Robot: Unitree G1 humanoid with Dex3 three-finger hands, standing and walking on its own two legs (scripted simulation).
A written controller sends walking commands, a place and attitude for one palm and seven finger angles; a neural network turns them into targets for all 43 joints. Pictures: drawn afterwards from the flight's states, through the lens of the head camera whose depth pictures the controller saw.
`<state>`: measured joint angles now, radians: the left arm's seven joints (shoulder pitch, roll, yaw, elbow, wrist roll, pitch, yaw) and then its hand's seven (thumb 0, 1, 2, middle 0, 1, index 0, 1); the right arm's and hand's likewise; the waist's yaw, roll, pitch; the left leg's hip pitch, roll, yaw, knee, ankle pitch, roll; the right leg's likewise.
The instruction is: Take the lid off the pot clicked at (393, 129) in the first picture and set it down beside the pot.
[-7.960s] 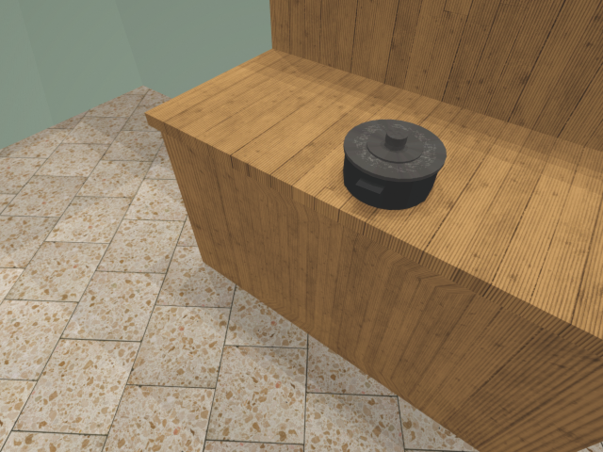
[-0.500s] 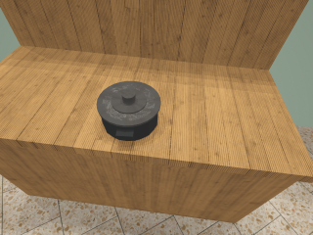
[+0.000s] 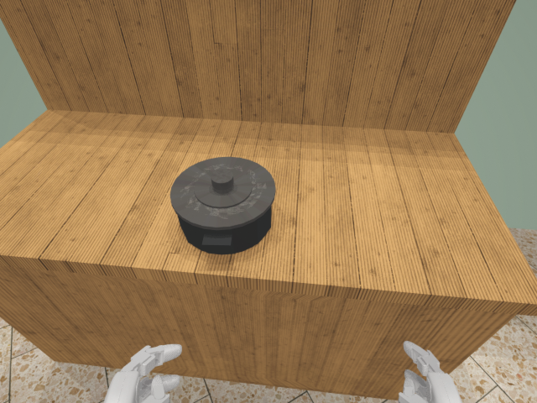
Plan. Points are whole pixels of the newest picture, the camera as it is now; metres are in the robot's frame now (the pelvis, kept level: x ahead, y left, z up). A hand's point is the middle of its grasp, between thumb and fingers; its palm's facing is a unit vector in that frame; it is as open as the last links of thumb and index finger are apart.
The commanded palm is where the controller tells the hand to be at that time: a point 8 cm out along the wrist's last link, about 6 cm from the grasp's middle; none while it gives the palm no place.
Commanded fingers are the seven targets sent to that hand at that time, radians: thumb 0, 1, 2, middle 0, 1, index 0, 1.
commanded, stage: lift the closed hand beside the body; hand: left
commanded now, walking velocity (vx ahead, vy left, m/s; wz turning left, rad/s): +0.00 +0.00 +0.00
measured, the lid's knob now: (222, 179) +0.51 +0.12 +0.06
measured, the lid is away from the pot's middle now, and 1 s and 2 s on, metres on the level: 0.00 0.00 0.00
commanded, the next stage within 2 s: raise the hand higher, near the body in 0.30 s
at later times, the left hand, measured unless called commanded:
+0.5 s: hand out of the picture +0.13 +0.21 +0.01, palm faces +0.27 -0.88 -0.40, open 3.1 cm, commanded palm +0.08 +0.25 +0.04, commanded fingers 0.00 0.90 0.90 -1.30 -1.50 -1.30 -1.50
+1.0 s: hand (97, 366) +0.15 +0.22 +0.07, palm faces +0.33 -0.86 -0.40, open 3.1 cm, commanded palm +0.11 +0.25 +0.10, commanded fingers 0.00 0.90 0.90 -1.30 -1.50 -1.30 -1.50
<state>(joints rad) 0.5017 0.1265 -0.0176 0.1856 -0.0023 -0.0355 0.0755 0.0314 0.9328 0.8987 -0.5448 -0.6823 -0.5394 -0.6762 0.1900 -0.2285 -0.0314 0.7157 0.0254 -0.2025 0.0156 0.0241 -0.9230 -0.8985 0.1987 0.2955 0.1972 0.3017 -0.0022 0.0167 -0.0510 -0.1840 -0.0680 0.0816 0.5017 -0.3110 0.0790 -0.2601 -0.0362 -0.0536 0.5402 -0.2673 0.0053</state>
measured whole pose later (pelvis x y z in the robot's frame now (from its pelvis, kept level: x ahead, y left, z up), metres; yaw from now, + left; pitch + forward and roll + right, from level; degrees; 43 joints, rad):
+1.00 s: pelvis +0.01 -0.02 +0.01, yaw +2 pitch -3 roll -1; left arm 0.63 0.28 0.18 -0.26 -0.02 -0.10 0.08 0.02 0.89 0.90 -1.30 -1.50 -1.29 -1.50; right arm 0.17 -0.21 0.00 0.60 0.02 -0.15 -0.04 0.01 -0.91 -0.90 0.20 0.30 0.20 0.30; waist 0.07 0.06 0.03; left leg -0.11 -0.03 0.02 0.45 -0.30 0.05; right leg -0.14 0.00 -0.11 0.43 -0.24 -0.03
